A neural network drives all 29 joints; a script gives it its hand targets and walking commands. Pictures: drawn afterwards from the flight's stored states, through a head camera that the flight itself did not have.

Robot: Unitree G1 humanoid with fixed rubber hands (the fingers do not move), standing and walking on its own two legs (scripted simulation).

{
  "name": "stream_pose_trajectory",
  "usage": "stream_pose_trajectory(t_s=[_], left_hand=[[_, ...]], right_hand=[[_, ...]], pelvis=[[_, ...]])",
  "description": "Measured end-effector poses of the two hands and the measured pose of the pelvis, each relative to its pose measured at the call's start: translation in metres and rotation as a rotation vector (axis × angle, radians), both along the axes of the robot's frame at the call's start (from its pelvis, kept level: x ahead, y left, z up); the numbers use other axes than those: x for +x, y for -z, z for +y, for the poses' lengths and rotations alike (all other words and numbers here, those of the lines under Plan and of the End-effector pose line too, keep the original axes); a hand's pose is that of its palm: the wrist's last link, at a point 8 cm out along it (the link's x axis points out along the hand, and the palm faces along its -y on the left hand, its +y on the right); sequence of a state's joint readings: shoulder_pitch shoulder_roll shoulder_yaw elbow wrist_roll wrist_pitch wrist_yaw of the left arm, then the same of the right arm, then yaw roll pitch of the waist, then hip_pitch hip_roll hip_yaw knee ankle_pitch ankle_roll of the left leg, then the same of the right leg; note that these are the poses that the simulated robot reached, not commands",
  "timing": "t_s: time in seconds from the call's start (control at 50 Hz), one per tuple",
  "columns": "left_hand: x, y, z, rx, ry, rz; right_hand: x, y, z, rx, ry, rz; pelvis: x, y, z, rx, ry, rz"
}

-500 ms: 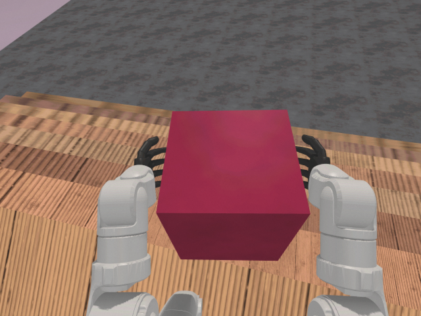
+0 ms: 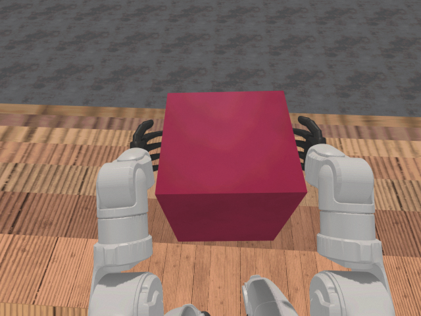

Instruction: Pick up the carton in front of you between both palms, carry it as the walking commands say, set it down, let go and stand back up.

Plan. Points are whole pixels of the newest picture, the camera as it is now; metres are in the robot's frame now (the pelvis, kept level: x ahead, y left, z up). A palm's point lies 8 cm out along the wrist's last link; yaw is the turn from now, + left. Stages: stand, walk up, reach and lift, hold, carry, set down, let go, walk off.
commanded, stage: carry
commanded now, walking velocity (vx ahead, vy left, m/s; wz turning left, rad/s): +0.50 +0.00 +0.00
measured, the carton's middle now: (225, 173) +0.37 -0.03 +0.01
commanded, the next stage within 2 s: none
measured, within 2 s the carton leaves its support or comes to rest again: neither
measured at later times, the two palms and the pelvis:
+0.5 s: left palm (163, 106) +0.68 +0.13 -0.12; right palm (257, 93) +0.71 -0.17 -0.12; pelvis +0.34 -0.06 -0.23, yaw +3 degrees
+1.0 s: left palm (168, 87) +1.02 +0.15 -0.35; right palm (230, 73) +1.08 -0.14 -0.35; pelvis +0.72 -0.05 -0.41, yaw +14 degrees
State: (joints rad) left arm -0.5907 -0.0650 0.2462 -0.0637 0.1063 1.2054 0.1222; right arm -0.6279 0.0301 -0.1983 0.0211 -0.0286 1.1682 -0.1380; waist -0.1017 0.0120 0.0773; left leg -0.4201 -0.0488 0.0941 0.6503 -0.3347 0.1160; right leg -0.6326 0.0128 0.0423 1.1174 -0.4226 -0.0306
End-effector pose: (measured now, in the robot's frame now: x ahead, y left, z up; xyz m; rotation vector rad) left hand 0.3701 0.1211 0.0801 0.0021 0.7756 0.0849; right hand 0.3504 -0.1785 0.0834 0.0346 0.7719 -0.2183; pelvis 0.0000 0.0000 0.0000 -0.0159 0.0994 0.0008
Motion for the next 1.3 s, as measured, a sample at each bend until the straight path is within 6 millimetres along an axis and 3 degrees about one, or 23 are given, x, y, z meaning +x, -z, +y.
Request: stream_pose_trajectory(t_s=[0.12, 0.18, 0.24, 0.3, 0.36, 0.44, 0.54, 0.62, 0.7, 0.76, 0.82, 0.92, 1.02, 1.12, 1.18, 1.3], left_hand=[[0.075, -0.005, 0.0, -0.02, -0.028, -0.123], [0.118, 0.002, -0.007, -0.026, -0.028, -0.164], [0.163, 0.02, -0.012, -0.003, -0.038, -0.19], [0.201, 0.045, -0.004, 0.059, -0.085, -0.217], [0.235, 0.091, 0.006, 0.056, -0.106, -0.159], [0.275, 0.158, 0.008, 0.044, -0.119, -0.026], [0.333, 0.218, 0.002, 0.034, -0.132, 0.037], [0.387, 0.249, 0.009, 0.046, -0.165, 0.01], [0.451, 0.277, 0.023, 0.033, -0.195, -0.067], [0.514, 0.304, 0.016, 0.033, -0.141, -0.132], [0.562, 0.339, 0.007, 0.042, -0.113, -0.097], [0.608, 0.403, 0.013, 0.037, -0.158, 0.032], [0.659, 0.442, 0.033, 0.011, -0.245, 0.002], [0.731, 0.473, 0.048, 0.021, -0.318, -0.115], [0.771, 0.499, 0.057, 0.046, -0.353, -0.145], [0.843, 0.556, 0.054, 0.038, -0.314, 0.003]], right_hand=[[0.083, -0.01, -0.001, -0.006, -0.016, -0.124], [0.127, -0.004, -0.008, -0.023, -0.026, -0.164], [0.178, 0.015, -0.012, -0.029, -0.058, -0.188], [0.238, 0.048, -0.004, -0.014, -0.138, -0.217], [0.285, 0.094, 0.008, -0.011, -0.194, -0.162], [0.328, 0.162, 0.011, -0.013, -0.206, -0.029], [0.386, 0.224, 0.005, 0.016, -0.185, 0.035], [0.445, 0.262, 0.012, 0.051, -0.193, 0.008], [0.514, 0.29, 0.027, 0.049, -0.211, -0.069], [0.564, 0.311, 0.019, 0.016, -0.175, -0.135], [0.605, 0.35, 0.008, 0.004, -0.168, -0.097], [0.666, 0.409, 0.016, 0.011, -0.206, 0.031], [0.746, 0.436, 0.042, -0.021, -0.298, 0.001], [0.839, 0.466, 0.062, -0.028, -0.383, -0.118], [0.891, 0.494, 0.075, -0.021, -0.427, -0.155], [0.95, 0.561, 0.067, -0.006, -0.381, -0.007]], pelvis=[[0.076, 0.022, -0.009, 0.007, -0.012, -0.006], [0.123, 0.048, -0.017, 0.027, -0.02, -0.028], [0.176, 0.089, -0.026, 0.05, -0.014, -0.059], [0.229, 0.144, -0.037, 0.063, -0.011, -0.1], [0.264, 0.185, -0.048, 0.054, -0.012, -0.093], [0.306, 0.213, -0.058, 0.025, -0.038, -0.085], [0.365, 0.235, -0.061, 0.037, -0.059, -0.066], [0.425, 0.258, -0.056, 0.03, -0.077, -0.055], [0.501, 0.298, -0.05, 0.008, -0.111, -0.081], [0.555, 0.34, -0.044, 0.026, -0.146, -0.081], [0.593, 0.367, -0.038, 0.034, -0.186, -0.062], [0.657, 0.389, -0.038, 0.054, -0.221, -0.044], [0.734, 0.422, -0.049, 0.046, -0.243, -0.044], [0.83, 0.486, -0.062, 0.056, -0.241, -0.079], [0.875, 0.527, -0.067, 0.04, -0.213, -0.066], [0.942, 0.55, -0.069, 0.018, -0.168, -0.064]])
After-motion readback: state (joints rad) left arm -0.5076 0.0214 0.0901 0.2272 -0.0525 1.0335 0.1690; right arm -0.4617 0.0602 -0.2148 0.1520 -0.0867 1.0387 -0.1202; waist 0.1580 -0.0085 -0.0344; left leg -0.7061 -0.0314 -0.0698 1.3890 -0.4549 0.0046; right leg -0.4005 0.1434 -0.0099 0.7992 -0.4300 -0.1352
